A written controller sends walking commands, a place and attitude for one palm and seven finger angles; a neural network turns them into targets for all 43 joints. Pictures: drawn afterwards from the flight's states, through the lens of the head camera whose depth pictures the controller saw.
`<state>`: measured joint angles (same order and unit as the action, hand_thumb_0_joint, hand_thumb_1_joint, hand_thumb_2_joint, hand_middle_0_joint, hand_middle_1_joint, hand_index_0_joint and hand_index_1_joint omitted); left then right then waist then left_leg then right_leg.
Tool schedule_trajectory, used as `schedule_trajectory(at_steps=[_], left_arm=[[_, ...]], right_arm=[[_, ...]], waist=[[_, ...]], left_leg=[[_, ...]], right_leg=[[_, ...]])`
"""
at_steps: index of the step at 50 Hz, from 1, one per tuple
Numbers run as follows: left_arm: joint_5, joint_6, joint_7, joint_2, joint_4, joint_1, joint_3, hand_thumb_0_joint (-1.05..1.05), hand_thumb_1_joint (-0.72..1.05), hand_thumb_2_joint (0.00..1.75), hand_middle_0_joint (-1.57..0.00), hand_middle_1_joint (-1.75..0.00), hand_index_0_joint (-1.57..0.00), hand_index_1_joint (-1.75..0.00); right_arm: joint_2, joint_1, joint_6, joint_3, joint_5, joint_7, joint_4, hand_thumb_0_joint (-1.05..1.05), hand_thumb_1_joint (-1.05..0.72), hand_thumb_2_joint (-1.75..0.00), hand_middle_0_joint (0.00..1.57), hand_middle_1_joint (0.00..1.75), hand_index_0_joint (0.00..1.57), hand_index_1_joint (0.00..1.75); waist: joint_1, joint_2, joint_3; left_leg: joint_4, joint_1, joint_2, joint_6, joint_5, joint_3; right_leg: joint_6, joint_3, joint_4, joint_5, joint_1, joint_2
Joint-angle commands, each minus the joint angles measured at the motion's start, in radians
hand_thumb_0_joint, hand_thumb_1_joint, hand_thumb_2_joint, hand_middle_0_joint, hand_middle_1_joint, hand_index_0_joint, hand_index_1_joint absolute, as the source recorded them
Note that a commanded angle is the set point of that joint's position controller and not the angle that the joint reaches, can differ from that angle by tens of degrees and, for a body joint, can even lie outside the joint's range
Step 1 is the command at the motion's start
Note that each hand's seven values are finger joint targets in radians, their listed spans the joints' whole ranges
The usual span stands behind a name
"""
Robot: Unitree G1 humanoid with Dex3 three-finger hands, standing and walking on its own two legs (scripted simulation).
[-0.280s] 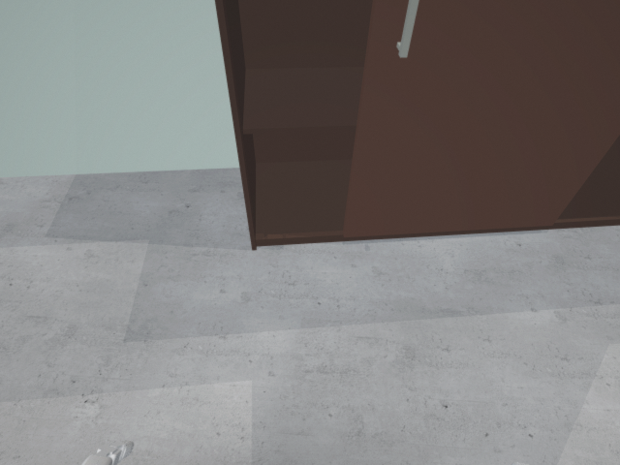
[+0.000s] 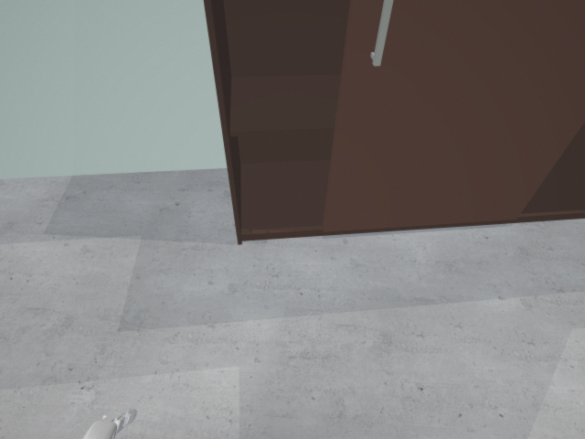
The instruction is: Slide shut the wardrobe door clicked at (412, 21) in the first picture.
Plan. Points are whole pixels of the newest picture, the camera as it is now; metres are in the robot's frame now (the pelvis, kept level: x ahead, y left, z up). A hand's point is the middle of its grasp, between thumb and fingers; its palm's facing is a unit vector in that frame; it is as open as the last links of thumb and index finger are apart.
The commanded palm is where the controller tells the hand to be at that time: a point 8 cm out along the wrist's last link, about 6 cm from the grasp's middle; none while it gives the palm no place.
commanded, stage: stand and wait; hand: right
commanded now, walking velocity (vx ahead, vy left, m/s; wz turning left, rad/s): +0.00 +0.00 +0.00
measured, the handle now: (381, 23) +1.09 -0.18 +0.16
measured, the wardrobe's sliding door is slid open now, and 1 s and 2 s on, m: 0.37 0.37 0.37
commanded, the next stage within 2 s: look at it before walking up in 0.54 s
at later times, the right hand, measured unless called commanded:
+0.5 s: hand out of the picture +0.05 -0.23 -0.15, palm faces -0.03 +0.94 -0.34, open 7.4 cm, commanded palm none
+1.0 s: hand out of the picture +0.06 -0.23 -0.15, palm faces -0.04 +0.94 -0.33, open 7.4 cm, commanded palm none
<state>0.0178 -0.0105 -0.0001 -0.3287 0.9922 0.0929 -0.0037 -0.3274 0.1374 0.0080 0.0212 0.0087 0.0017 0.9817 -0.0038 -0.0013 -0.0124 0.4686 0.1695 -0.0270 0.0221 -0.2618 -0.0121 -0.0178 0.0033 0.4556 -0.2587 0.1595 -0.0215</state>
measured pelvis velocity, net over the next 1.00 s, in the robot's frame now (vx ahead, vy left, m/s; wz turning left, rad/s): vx -0.02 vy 0.01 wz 0.00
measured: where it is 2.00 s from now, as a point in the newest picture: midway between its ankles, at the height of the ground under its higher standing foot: outside the picture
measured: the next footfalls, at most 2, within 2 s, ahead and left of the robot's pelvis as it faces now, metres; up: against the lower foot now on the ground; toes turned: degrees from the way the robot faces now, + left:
none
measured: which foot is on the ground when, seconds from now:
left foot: down 0.00-1.00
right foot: down 0.00-1.00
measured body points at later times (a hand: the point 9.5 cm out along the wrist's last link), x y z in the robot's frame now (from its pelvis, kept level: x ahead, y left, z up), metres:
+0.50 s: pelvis -0.02 +0.01 +0.00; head -0.02 +0.02 +0.45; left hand +0.04 +0.31 -0.13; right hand +0.05 -0.28 -0.13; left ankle +0.00 +0.13 -0.74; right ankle -0.01 -0.11 -0.74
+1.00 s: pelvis -0.02 +0.01 +0.01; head -0.01 +0.01 +0.46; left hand +0.06 +0.31 -0.13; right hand +0.06 -0.28 -0.13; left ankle +0.00 +0.13 -0.74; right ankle -0.01 -0.11 -0.74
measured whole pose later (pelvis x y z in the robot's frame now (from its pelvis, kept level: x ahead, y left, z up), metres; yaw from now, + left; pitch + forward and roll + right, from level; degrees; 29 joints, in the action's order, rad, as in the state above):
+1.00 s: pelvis -0.02 +0.01 +0.01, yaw +0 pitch -2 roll +0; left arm 0.01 -0.01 0.00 -0.34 1.11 0.13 0.00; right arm -0.33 0.14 0.00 0.01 0.01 0.00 1.08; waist 0.00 0.00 -0.03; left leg 0.39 0.17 0.00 0.00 -0.19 -0.01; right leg 0.01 0.00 0.38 -0.19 0.16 0.00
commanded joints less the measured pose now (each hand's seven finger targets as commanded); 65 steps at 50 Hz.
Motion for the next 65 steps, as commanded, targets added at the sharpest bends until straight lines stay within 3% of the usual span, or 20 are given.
schedule_trajectory(at_steps=[1, 15, 38, 55, 63, 65], left_arm=[[-0.005, -0.02, -0.012, -0.206, -0.059, -0.041, 0.049, 0.0, 0.9, 0.9, -0.2, -0.3, -0.2, -0.3], [-0.007, -0.017, -0.009, -0.206, 0.014, -0.012, 0.041, 0.0, 0.9, 0.9, -0.2, -0.3, -0.2, -0.3], [-0.007, -0.017, -0.008, -0.202, 0.052, 0.008, 0.039, 0.0, 0.9, 0.9, -0.2, -0.3, -0.2, -0.3], [-0.01, -0.022, -0.011, -0.209, 0.05, -0.006, 0.039, 0.0, 0.9, 0.9, -0.2, -0.3, -0.2, -0.3], [-0.01, -0.02, -0.011, -0.208, 0.053, -0.016, 0.038, 0.0, 0.9, 0.9, -0.2, -0.3, -0.2, -0.3], [-0.004, -0.004, -0.005, -0.106, 0.069, 0.031, 0.013, 0.0, 0.9, 0.9, -0.2, -0.3, -0.2, -0.3]], right_arm=[[-0.211, -0.048, -0.027, -0.058, 0.004, -0.017, -0.067, 0.0, -0.9, -0.9, 0.2, 0.3, 0.2, 0.3], [-0.212, -0.032, -0.031, -0.054, 0.001, -0.013, 0.0, 0.0, -0.9, -0.9, 0.2, 0.3, 0.2, 0.3], [-0.21, -0.034, -0.033, -0.054, 0.004, -0.014, 0.024, 0.0, -0.9, -0.9, 0.2, 0.3, 0.2, 0.3], [-0.211, -0.028, -0.038, -0.054, 0.002, -0.014, 0.031, 0.0, -0.9, -0.9, 0.2, 0.3, 0.2, 0.3], [-0.21, -0.035, -0.035, -0.053, 0.003, -0.014, 0.034, 0.0, -0.9, -0.9, 0.2, 0.3, 0.2, 0.3], [-0.112, 0.025, -0.019, -0.035, 0.002, -0.018, 0.057, 0.0, -0.9, -0.9, 0.2, 0.3, 0.2, 0.3]], waist=[[0.005, -0.006, 0.057], [0.006, -0.011, 0.027], [0.005, -0.019, 0.009], [0.004, -0.008, 0.064], [0.003, 0.004, 0.035], [0.0, -0.003, 0.043]], left_leg=[[-0.074, -0.012, -0.085, -0.052, 0.184, -0.072], [-0.147, 0.007, -0.092, -0.055, 0.051, -0.104], [-0.167, 0.021, -0.089, -0.054, 0.03, -0.112], [-0.146, -0.03, -0.094, -0.053, 0.187, -0.096], [-0.152, -0.021, -0.09, -0.051, 0.17, -0.093], [-0.146, -0.034, -0.091, -0.03, 0.038, -0.074]], right_leg=[[-0.025, -0.1, -0.081, 0.212, 0.0, 0.12], [-0.013, -0.108, -0.122, 0.096, 0.011, 0.121], [-0.009, -0.113, -0.141, 0.089, 0.019, 0.126], [-0.008, -0.105, -0.132, 0.195, -0.03, 0.138], [-0.008, -0.106, -0.148, 0.179, -0.022, 0.138], [0.003, -0.099, -0.124, 0.099, 0.008, 0.123]])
